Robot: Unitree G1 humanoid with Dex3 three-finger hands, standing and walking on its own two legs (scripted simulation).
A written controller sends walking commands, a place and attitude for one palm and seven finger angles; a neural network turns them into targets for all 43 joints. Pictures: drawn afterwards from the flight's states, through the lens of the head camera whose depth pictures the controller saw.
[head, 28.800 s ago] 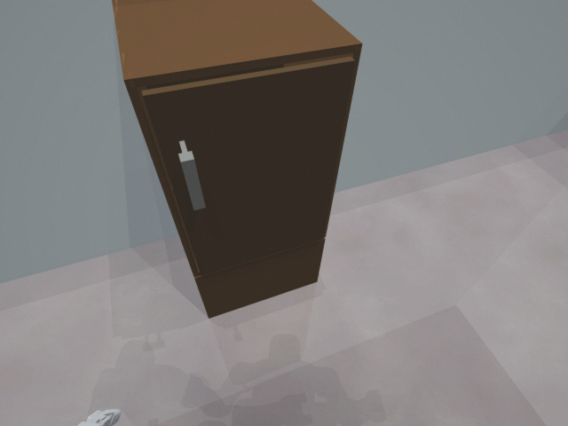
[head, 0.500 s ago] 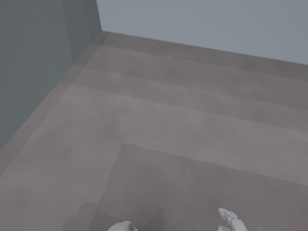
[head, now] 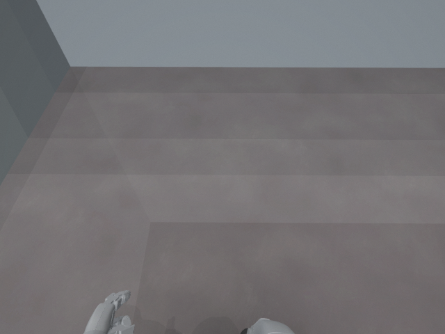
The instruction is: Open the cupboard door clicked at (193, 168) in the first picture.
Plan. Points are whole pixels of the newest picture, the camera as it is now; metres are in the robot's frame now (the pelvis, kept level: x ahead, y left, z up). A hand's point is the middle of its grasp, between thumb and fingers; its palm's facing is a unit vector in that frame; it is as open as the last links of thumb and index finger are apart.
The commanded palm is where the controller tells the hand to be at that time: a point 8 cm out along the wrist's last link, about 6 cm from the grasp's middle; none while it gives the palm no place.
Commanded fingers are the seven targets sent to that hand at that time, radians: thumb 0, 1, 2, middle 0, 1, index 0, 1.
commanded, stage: turn to face it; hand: left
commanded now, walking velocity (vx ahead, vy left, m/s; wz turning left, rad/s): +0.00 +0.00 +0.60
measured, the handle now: out of the picture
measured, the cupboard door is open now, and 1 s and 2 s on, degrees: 44 44 44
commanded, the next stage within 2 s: none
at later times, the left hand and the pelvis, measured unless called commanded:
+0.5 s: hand out of the picture +0.12 +0.25 -0.17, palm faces +0.29 -0.93 -0.22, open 7.3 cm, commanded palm none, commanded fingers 0.00 0.90 0.90 -0.20 -0.30 -0.20 -0.30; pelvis +0.08 +0.02 +0.01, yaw +16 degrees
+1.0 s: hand out of the picture +0.05 +0.15 -0.15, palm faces +0.56 -0.80 -0.22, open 7.4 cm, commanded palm none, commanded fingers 0.00 0.90 0.90 -0.20 -0.30 -0.20 -0.30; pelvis +0.11 -0.04 +0.02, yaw +35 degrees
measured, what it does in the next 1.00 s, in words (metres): walks ahead, turning left: left foot, then right foot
